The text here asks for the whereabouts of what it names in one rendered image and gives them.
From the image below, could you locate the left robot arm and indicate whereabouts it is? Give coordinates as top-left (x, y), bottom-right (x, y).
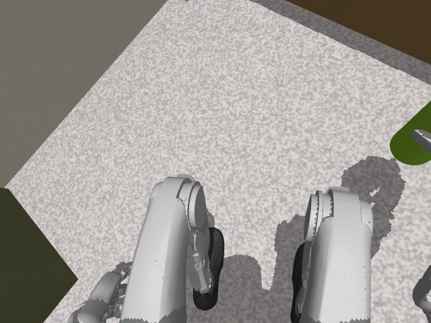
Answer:
top-left (67, 299), bottom-right (109, 323)

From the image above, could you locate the right robot foot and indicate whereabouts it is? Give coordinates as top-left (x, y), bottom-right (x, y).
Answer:
top-left (290, 243), bottom-right (305, 323)

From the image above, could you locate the bottle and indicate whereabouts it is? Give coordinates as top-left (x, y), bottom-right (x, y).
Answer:
top-left (390, 101), bottom-right (431, 166)

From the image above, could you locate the left robot foot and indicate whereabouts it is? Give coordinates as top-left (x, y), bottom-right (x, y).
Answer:
top-left (193, 227), bottom-right (224, 310)

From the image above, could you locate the right robot arm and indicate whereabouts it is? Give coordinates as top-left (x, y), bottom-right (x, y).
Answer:
top-left (413, 265), bottom-right (431, 323)

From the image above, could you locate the left robot hand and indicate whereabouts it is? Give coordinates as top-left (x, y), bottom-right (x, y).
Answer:
top-left (88, 262), bottom-right (132, 319)

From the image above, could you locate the right robot hand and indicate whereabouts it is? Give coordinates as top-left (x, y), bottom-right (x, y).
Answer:
top-left (411, 129), bottom-right (431, 153)

